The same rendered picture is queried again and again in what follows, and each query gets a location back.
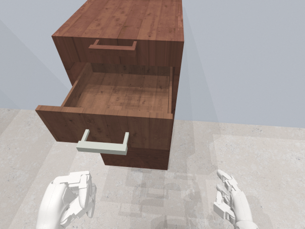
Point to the left robot hand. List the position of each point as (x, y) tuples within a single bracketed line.
[(75, 191)]

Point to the drawer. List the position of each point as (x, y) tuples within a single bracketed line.
[(112, 99)]

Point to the handle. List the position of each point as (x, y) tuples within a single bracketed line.
[(99, 147), (109, 50)]

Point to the cabinet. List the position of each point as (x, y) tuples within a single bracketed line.
[(154, 27)]

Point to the right robot hand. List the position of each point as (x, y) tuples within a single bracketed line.
[(235, 207)]

